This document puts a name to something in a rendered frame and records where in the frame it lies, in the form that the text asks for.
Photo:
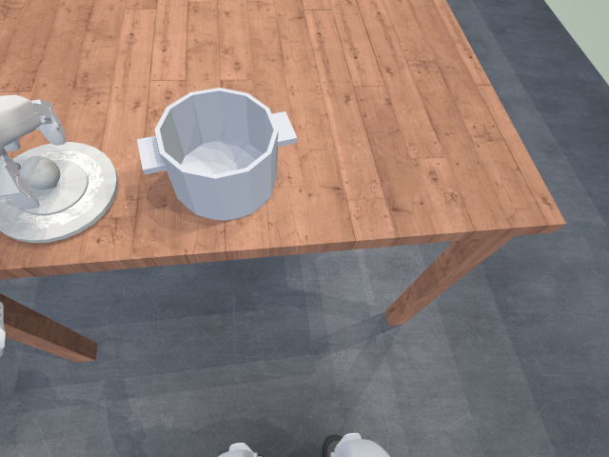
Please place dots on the robot right shin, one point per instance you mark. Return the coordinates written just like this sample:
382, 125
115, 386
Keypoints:
350, 436

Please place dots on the robot left hand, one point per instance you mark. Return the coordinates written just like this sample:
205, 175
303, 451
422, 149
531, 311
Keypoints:
20, 116

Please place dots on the pot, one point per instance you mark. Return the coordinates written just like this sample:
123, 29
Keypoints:
220, 150

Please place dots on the lid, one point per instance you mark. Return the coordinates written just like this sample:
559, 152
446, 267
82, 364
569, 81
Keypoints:
86, 189

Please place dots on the knob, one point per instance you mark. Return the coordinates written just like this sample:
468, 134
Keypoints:
40, 172

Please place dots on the robot shin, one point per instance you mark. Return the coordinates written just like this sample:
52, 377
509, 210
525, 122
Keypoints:
350, 436
239, 446

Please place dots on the table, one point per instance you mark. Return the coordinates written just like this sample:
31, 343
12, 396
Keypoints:
401, 138

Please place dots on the robot left shin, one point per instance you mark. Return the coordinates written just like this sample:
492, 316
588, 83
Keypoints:
239, 446

